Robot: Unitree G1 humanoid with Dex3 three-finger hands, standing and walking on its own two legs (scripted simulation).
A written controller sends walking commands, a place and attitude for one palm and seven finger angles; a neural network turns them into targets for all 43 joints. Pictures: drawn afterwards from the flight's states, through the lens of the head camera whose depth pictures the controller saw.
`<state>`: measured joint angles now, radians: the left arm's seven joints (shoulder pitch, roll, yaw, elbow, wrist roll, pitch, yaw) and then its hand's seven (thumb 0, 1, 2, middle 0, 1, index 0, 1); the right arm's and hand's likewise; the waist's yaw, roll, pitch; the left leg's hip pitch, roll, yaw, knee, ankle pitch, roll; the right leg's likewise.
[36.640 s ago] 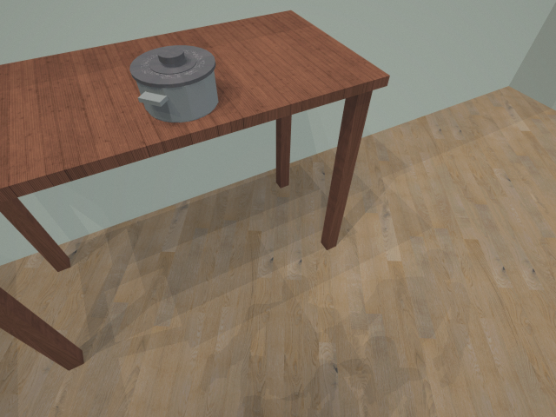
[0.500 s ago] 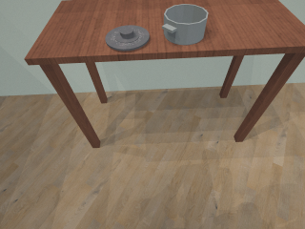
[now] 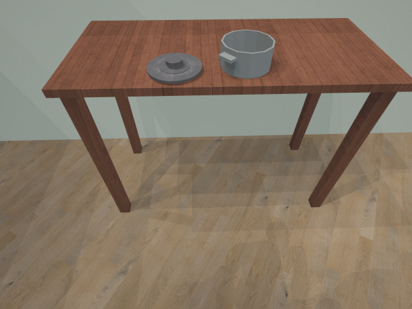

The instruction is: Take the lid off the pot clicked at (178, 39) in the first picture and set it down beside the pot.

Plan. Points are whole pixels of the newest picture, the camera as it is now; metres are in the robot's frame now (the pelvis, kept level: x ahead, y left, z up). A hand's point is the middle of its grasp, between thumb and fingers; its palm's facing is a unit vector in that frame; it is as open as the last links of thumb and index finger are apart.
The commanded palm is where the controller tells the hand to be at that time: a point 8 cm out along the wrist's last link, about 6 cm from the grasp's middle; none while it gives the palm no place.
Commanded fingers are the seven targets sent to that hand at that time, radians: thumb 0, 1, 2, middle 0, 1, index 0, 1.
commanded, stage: let the arm hang, fingers relaxed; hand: left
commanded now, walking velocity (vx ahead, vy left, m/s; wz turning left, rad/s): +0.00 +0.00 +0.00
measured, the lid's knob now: (173, 60) +0.81 +0.14 +0.07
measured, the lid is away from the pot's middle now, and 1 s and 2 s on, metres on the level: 0.24 0.24 0.24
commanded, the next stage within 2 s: look to check the result in 0.98 s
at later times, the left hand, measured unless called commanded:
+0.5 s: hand out of the picture -0.04 +0.15 -0.18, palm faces +0.02 -0.99 -0.14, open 7.4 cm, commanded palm none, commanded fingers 0.00 0.90 0.90 -0.20 -0.30 -0.20 -0.30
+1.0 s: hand out of the picture -0.01 +0.17 -0.18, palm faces +0.03 -0.99 -0.16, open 7.3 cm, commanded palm none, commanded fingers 0.00 0.90 0.90 -0.20 -0.30 -0.20 -0.30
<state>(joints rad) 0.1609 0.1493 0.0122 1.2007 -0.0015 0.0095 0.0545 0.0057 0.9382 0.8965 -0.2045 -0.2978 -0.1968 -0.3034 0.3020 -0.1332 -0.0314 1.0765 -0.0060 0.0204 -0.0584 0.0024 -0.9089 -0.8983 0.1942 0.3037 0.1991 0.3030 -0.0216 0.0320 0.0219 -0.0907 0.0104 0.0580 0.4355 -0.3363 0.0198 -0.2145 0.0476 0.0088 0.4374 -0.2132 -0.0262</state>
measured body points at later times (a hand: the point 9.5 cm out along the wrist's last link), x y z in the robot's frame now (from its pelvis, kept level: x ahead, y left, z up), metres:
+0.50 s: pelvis -0.01 +0.01 +0.00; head +0.00 +0.01 +0.45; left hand -0.04 +0.21 -0.17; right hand -0.08 -0.18 -0.16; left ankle -0.06 +0.10 -0.74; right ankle +0.01 -0.10 -0.74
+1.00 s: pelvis +0.01 +0.02 +0.00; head +0.03 +0.02 +0.45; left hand -0.01 +0.22 -0.17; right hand -0.04 -0.18 -0.16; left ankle -0.06 +0.10 -0.74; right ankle +0.01 -0.10 -0.74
